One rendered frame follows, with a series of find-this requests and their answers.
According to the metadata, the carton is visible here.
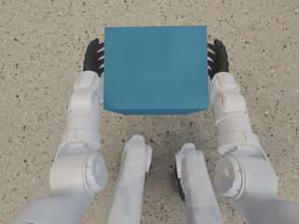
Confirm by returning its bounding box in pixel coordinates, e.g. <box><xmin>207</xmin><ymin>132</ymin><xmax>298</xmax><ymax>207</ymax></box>
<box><xmin>103</xmin><ymin>25</ymin><xmax>209</xmax><ymax>115</ymax></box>

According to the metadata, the right robot hand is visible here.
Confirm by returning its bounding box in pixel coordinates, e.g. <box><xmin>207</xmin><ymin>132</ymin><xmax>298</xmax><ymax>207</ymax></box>
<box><xmin>207</xmin><ymin>38</ymin><xmax>229</xmax><ymax>81</ymax></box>

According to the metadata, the left robot thigh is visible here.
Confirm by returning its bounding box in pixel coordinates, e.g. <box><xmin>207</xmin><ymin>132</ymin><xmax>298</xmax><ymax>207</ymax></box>
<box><xmin>103</xmin><ymin>140</ymin><xmax>152</xmax><ymax>224</ymax></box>

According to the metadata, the left robot hand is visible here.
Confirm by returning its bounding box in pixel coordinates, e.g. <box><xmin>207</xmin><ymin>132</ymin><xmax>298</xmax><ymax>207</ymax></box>
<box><xmin>82</xmin><ymin>38</ymin><xmax>105</xmax><ymax>76</ymax></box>

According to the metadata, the robot right forearm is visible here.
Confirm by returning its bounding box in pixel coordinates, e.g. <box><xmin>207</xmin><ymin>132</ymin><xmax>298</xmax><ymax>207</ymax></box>
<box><xmin>208</xmin><ymin>72</ymin><xmax>272</xmax><ymax>165</ymax></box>

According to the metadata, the left robot upper arm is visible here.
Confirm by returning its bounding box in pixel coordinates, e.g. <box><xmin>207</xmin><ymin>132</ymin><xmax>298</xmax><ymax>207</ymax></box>
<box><xmin>6</xmin><ymin>150</ymin><xmax>108</xmax><ymax>224</ymax></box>

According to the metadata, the robot right shin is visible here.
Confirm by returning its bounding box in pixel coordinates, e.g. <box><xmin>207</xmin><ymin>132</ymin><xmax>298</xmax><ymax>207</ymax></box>
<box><xmin>179</xmin><ymin>143</ymin><xmax>206</xmax><ymax>193</ymax></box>

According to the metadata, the right robot upper arm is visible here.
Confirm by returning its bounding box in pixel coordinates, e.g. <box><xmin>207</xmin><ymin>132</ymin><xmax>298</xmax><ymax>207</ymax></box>
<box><xmin>214</xmin><ymin>154</ymin><xmax>299</xmax><ymax>224</ymax></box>

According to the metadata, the robot left forearm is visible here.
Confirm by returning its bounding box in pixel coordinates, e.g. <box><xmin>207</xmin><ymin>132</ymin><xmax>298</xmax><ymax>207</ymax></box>
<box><xmin>49</xmin><ymin>70</ymin><xmax>104</xmax><ymax>189</ymax></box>

